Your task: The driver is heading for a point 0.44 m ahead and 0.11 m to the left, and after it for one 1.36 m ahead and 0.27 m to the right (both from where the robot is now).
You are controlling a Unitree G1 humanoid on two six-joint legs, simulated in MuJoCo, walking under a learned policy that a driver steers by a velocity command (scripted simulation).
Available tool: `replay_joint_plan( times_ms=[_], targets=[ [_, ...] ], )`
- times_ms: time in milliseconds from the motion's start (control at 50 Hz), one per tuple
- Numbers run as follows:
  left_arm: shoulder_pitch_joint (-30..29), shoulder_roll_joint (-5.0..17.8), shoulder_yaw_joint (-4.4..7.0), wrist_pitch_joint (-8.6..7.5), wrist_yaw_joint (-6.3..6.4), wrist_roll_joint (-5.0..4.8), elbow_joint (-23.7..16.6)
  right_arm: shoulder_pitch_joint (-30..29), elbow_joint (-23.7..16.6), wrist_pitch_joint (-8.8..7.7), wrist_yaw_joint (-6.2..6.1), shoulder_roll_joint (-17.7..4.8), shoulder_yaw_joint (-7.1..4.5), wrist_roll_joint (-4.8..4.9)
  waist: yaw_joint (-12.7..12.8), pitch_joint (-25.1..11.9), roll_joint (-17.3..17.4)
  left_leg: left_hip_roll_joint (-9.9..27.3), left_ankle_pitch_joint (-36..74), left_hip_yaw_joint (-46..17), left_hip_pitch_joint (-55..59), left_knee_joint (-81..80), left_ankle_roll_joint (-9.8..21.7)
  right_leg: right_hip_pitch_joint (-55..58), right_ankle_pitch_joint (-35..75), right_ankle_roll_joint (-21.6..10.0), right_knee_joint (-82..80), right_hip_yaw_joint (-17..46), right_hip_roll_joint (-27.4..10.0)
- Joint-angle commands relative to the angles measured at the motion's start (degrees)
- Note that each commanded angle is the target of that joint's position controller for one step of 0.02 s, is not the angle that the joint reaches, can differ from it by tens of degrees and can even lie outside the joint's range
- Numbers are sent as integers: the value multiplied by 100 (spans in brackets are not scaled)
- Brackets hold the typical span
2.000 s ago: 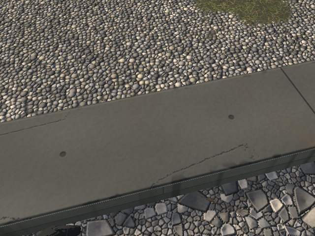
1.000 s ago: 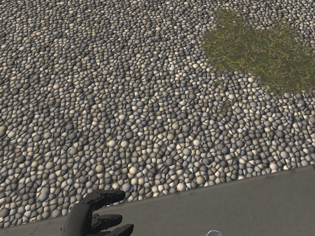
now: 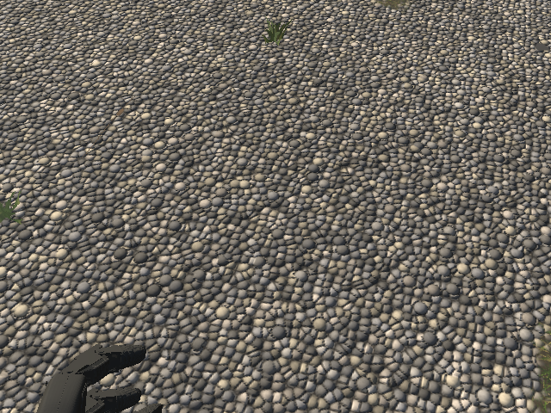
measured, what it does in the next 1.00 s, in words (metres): walks ahead: right foot, then left foot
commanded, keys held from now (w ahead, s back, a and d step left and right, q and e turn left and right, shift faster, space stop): w+q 0.44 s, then e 0.56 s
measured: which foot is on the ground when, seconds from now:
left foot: down 0.00-0.04, up 0.06-0.52, down 0.54-1.00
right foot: up 0.00-0.02, down 0.04-0.54, up 0.56-1.00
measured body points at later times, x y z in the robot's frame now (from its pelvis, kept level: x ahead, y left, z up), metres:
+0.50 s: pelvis +0.26 +0.02 +0.00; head +0.28 +0.04 +0.45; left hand +0.18 +0.31 -0.13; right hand +0.55 -0.13 -0.06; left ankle +0.35 +0.18 -0.71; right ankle +0.17 -0.15 -0.73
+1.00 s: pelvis +0.39 +0.06 +0.00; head +0.42 +0.05 +0.45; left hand +0.50 +0.35 -0.10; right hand +0.57 -0.19 -0.11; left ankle +0.35 +0.17 -0.73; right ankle +0.44 -0.04 -0.72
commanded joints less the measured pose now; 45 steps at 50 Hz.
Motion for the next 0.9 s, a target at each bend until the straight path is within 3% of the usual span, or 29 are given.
replay_joint_plan(
  times_ms=[20, 40, 60, 80, 100, 120, 140, 180, 220, 280, 380, 440, 460, 480, 500, 520, 540, 560, 580, 600, 620, 640, 660, 700, 740, 800, 900],
  targets=[
    [508, 946, 420, -159, 7, 13, -274, -196, -456, -37, -41, -686, -193, -16, 739, -521, 1140, 904, 1863, -1089, -533, 351, 597, 1794, -160, -330, -305, -233, 192],
    [1371, 1192, 508, -193, 24, 113, -176, -353, -610, -63, -24, -381, -81, -83, 1179, -1149, 857, 611, 1606, -729, -1096, 1708, 343, 3061, -299, -666, -135, 331, -486],
    [2206, 1684, 620, -141, 50, 282, -35, 208, -809, -106, -52, 72, 37, -19, 1077, -2084, -822, -85, -209, 24, -2912, 3852, -88, 5083, -1121, -1504, -576, 2756, -1916],
    [2306, 1545, 596, -104, 7, 184, 55, 560, -820, -140, -43, -289, 29, 122, 976, -2296, -1807, 137, -1063, -87, -4043, 5083, -173, 5402, -2681, -1925, -1219, 4692, -2444],
    [1941, 1012, 464, -27, 49, 129, -78, 216, -769, -93, -47, -668, -63, 144, 1077, -1485, -1086, 448, -564, -61, -4470, 5651, -238, 4830, -3286, -1703, -1340, 3923, -2220],
    [1696, 788, 393, 58, 81, 105, -80, -281, -842, -52, -34, -766, -74, 34, 1075, -896, -555, 657, -101, 221, -4380, 5652, -231, 3998, -2739, -1462, -1298, 2829, -1948],
    [1452, 689, 346, 104, 79, 157, -40, -579, -934, -38, -20, -741, -93, -58, 929, -526, -253, 826, 209, 273, -4114, 5348, -186, 3187, -2035, -1361, -1363, 2143, -1666],
    [1182, 555, 302, 89, 76, 191, 57, -555, -973, 47, 34, -605, -110, -16, 629, -185, -419, 1062, 397, 247, -3533, 4879, -132, 2256, -1269, -1263, -1631, 1202, -1324],
    [1199, 642, 346, 35, 74, 139, 206, -598, -995, 139, 37, -447, -63, -18, 567, -84, -464, 1111, 494, 355, -3489, 4480, -181, 2084, -734, -1349, -1862, 662, -1305],
    [1333, 912, 435, 4, 105, 139, 393, -956, -1076, 169, 38, -400, -6, -72, 625, -80, -249, 1202, 1048, 367, -3652, 3634, -252, 2329, -98, -1436, -1990, 156, -1460],
    [1466, 1188, 486, 110, 144, 60, 554, -1761, -1192, 114, 209, -346, 61, -30, 909, 84, -198, 1090, 2049, 788, -3277, 2006, -175, 2651, -7, -1180, -2001, -746, -1354],
    [1658, 1373, 538, 192, 121, -23, 649, -2125, -1331, 113, 303, -381, 54, -1, 1029, 255, -227, 988, 1779, 1051, -3097, 1413, -17, 3039, 50, -1050, -1907, -981, -1472],
    [1708, 1399, 539, 232, 107, -59, 696, -2181, -1376, 101, 317, -372, 49, -24, 1012, 329, -214, 875, 1514, 1106, -2904, 1183, 68, 3085, 681, -1030, -1703, -1009, -1493],
    [1730, 1455, 541, 275, 102, -93, 743, -2075, -1386, 81, 316, -425, 5, -70, 887, 243, -252, 642, 1239, 1250, -2521, 962, 171, 3160, 1940, -996, -1291, -1080, -1469],
    [1697, 1494, 531, 310, 104, -143, 780, -1629, -1285, 50, 308, -532, -76, -132, 568, -57, -255, 363, 1435, 1406, -1762, 502, 308, 3180, 3126, -887, -591, -1230, -1335],
    [1756, 1366, 463, 313, 101, -153, 825, -793, -1025, 25, 272, -762, -209, -168, 144, -530, -126, 114, 2323, 1483, -421, -39, 468, 2833, 3476, -710, 416, -1421, -1076],
    [1786, 1010, 310, 262, 86, 29, 715, -42, -887, 45, 167, -1180, -320, -245, -138, -1190, 337, 968, 4198, 497, 1335, 296, 720, 1542, 1488, -393, 1924, -1479, -757],
    [2345, 350, 45, 163, -9, 199, 589, -156, -1007, 25, 83, -1711, -265, -413, 386, -1947, 1809, 2959, 6826, -1915, 2869, 436, 1806, -366, -3666, -5, 4129, -1012, 71],
    [2274, 944, 171, 126, -27, -60, 838, 205, -1016, 28, 127, -1366, -210, -396, -125, -2903, 1200, 3136, 6799, -2224, 2676, 212, 2143, -266, -3793, 14, 4860, 287, 194],
    [1847, 1152, 252, 165, -35, -263, 710, -40, -870, 11, 168, -1186, -155, -330, -36, -2171, 1013, 2841, 6464, -1250, 2225, 142, 1917, -739, -3461, -6, 4867, 228, -44],
    [1564, 1039, 221, 218, 7, -192, 650, -403, -797, -19, 173, -953, -88, -206, 158, -1537, 744, 2457, 5565, -709, 1525, -50, 1540, -875, -3041, -18, 4349, 43, -290],
    [1463, 994, 236, 309, 65, -84, 712, -771, -781, -32, 161, -735, -13, -173, 344, -1095, 644, 2240, 5025, -374, 791, -302, 1323, -690, -2723, 15, 4011, -8, -421],
    [1632, 956, 257, 437, 96, -61, 777, -1055, -767, -53, 159, -634, 23, -202, 589, -886, 712, 2113, 4876, -52, 66, -563, 1217, -177, -2486, 60, 3808, -27, -479],
    [1965, 695, 243, 615, 164, -46, 879, -1400, -712, -144, 125, -568, 33, -345, 878, -828, 728, 2037, 4836, 461, -694, -922, 1188, 480, -1976, 169, 3518, -123, -347],
    [1783, 604, 235, 669, 201, 2, 741, -1571, -644, -173, 29, -687, -17, -360, 909, -691, 790, 2048, 4724, 796, -830, -1072, 1168, 461, -1622, 219, 2995, -176, -326],
    [1369, 545, 216, 718, 150, 33, 508, -1534, -507, -92, -122, -809, -76, -310, 770, -651, 799, 2096, 4129, 1109, -665, -1167, 1130, 442, -1078, 172, 2326, -274, -366],
    [871, 660, 290, 852, 18, 31, 133, -1422, -310, 98, -184, -930, -144, -215, 560, -457, 829, 2333, 3117, 1192, -294, -997, 1038, 386, -1313, 2, 1625, -481, -311]
  ],
)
